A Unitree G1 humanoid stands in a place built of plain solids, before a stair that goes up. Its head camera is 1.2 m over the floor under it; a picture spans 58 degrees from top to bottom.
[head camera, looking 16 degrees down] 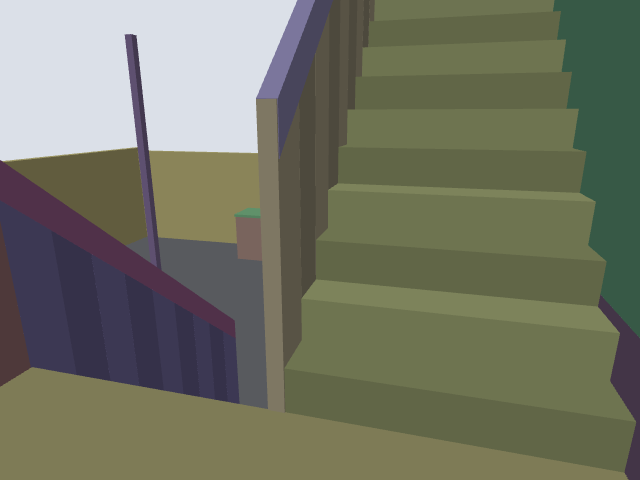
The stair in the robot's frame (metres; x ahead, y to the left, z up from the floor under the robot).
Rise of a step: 0.21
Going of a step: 0.24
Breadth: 1.25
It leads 15 degrees to the right of straight ahead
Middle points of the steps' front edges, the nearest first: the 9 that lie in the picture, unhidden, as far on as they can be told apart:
1.39 -0.46 0.21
1.63 -0.52 0.41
1.86 -0.58 0.62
2.10 -0.65 0.83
2.33 -0.71 1.03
2.57 -0.77 1.24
2.80 -0.83 1.44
3.04 -0.90 1.65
3.27 -0.96 1.86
